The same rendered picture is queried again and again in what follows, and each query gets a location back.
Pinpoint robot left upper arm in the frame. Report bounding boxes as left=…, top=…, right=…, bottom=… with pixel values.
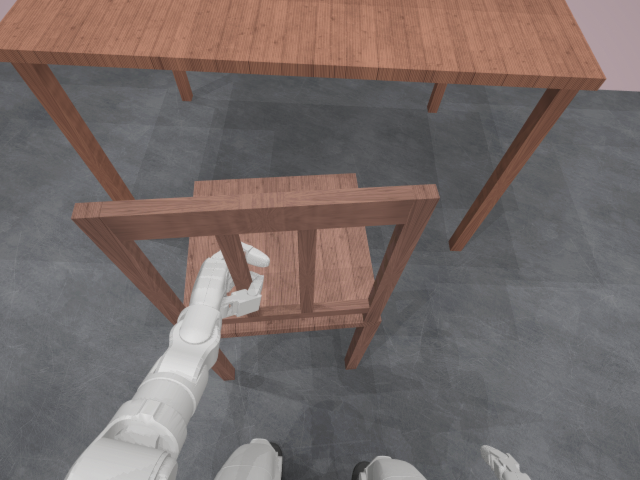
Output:
left=71, top=437, right=178, bottom=480

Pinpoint chair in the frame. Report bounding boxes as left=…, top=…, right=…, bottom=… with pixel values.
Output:
left=71, top=173, right=440, bottom=381

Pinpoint robot right hand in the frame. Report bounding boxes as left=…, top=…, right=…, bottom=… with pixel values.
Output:
left=480, top=445, right=531, bottom=480

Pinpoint robot left forearm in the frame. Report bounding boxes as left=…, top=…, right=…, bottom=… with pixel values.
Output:
left=64, top=304, right=222, bottom=480

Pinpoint table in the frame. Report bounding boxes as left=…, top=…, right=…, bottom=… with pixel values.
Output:
left=0, top=0, right=606, bottom=251

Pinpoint robot left hand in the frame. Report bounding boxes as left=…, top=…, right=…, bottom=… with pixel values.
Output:
left=189, top=242, right=270, bottom=319

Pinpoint right robot shin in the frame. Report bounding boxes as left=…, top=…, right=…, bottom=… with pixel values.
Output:
left=366, top=456, right=392, bottom=468

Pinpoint robot left thigh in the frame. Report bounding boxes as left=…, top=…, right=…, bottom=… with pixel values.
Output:
left=214, top=443, right=282, bottom=480

